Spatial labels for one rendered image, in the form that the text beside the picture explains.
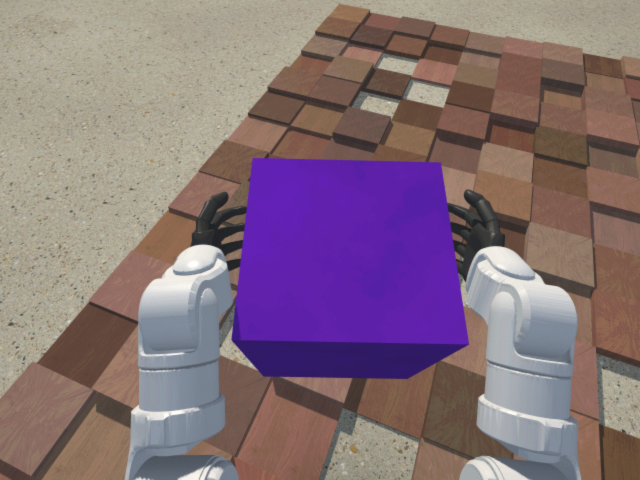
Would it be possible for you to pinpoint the robot left upper arm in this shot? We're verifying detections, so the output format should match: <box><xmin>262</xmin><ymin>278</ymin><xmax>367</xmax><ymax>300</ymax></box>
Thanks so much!
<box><xmin>133</xmin><ymin>455</ymin><xmax>239</xmax><ymax>480</ymax></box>

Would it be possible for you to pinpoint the right robot hand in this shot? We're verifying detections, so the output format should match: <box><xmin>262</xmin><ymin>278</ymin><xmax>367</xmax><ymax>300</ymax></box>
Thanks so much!
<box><xmin>447</xmin><ymin>189</ymin><xmax>505</xmax><ymax>282</ymax></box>

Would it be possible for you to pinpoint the robot left forearm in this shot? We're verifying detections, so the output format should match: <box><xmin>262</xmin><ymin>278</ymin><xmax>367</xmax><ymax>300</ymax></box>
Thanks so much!
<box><xmin>125</xmin><ymin>245</ymin><xmax>233</xmax><ymax>480</ymax></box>

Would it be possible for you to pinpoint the robot right forearm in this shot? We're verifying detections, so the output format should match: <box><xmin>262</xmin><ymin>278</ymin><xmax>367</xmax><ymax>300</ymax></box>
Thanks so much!
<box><xmin>466</xmin><ymin>246</ymin><xmax>581</xmax><ymax>480</ymax></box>

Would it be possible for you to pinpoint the robot right upper arm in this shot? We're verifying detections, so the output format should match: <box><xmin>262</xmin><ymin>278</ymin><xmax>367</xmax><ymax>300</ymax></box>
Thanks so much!
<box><xmin>459</xmin><ymin>456</ymin><xmax>568</xmax><ymax>480</ymax></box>

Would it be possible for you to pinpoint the left robot hand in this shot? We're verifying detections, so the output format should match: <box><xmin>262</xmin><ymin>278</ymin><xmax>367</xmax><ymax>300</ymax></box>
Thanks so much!
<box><xmin>190</xmin><ymin>192</ymin><xmax>247</xmax><ymax>271</ymax></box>

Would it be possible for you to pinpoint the carton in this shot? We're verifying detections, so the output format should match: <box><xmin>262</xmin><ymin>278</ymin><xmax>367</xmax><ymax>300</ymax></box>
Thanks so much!
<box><xmin>231</xmin><ymin>158</ymin><xmax>469</xmax><ymax>379</ymax></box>

